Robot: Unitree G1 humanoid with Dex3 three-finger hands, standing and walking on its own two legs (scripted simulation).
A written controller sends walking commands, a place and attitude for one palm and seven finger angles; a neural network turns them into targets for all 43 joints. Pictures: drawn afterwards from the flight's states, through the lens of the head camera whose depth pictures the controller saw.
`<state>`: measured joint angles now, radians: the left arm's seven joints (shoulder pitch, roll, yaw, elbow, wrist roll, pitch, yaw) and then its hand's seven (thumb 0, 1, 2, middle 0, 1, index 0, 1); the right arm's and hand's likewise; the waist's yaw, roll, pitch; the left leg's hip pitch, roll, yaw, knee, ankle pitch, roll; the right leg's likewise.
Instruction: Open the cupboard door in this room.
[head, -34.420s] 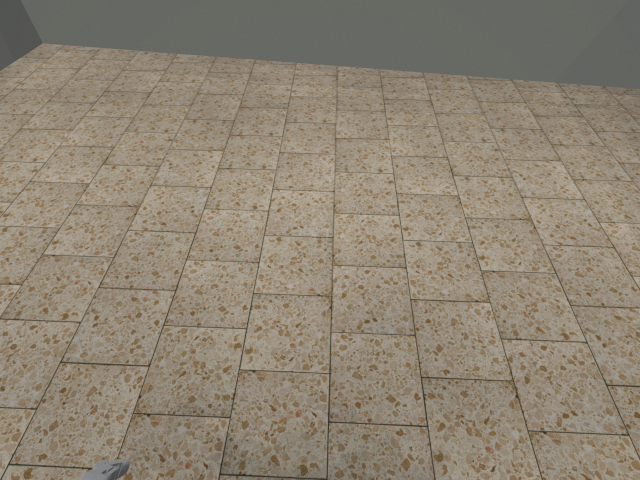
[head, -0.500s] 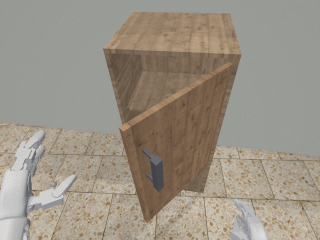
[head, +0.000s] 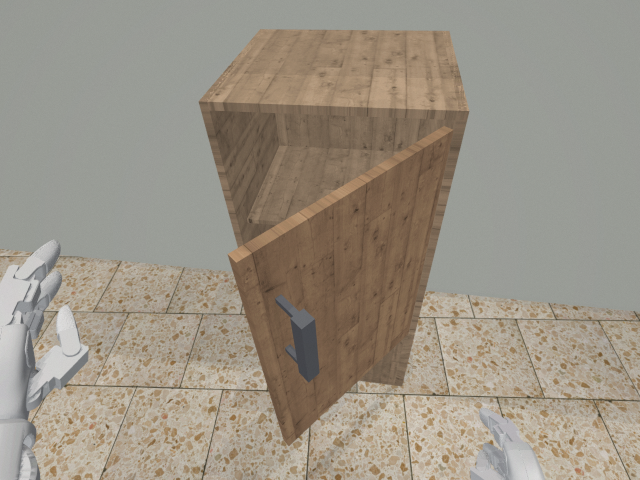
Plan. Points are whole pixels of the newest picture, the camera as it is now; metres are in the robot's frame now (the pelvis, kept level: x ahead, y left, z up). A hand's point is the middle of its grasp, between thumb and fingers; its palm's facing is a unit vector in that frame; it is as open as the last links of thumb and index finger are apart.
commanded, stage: draw the hand back to the body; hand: left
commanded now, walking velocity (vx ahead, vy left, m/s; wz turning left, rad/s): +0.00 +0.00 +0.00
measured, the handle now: (296, 338) +0.31 +0.08 +0.00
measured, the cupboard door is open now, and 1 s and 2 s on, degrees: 51 51 51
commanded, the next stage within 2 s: step back with the hand held close in 0.06 s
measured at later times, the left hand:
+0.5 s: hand (67, 374) +0.16 +0.26 +0.14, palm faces +0.36 -0.79 -0.50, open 7.4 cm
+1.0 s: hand out of the picture +0.10 +0.29 +0.15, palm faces +0.45 -0.74 -0.50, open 7.4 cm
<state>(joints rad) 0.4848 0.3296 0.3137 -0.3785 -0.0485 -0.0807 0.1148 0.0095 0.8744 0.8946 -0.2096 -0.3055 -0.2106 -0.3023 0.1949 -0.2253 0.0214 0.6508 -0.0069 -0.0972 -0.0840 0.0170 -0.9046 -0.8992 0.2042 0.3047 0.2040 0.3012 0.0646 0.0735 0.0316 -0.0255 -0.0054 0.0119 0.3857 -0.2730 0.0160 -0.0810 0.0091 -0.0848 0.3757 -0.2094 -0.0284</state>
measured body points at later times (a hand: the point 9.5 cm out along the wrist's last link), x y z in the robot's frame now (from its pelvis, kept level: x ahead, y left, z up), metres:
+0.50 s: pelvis -0.03 +0.01 +0.00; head -0.01 +0.00 +0.44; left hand +0.14 +0.30 +0.17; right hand +0.15 -0.24 -0.09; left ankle -0.03 +0.11 -0.74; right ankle +0.00 -0.10 -0.74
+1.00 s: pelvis -0.09 +0.02 -0.02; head -0.06 +0.03 +0.43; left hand +0.07 +0.32 +0.18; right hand +0.09 -0.21 -0.10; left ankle -0.03 +0.11 -0.74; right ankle -0.02 -0.10 -0.74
